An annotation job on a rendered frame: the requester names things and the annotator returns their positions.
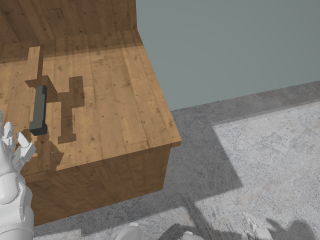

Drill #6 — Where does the tap lever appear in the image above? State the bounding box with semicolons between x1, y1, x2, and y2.
29;85;48;136

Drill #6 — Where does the right robot shin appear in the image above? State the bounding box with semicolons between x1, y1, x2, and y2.
183;231;193;236

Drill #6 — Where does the left robot hand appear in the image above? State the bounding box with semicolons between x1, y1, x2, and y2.
0;109;36;176

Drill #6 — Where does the robot left thigh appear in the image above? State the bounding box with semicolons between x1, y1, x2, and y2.
115;226;145;240

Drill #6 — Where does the left robot forearm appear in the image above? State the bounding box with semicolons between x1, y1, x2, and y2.
0;172;34;240

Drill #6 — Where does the right robot hand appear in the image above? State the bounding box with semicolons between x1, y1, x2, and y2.
241;212;273;240

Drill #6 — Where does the counter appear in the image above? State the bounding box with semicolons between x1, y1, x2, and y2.
0;0;182;227

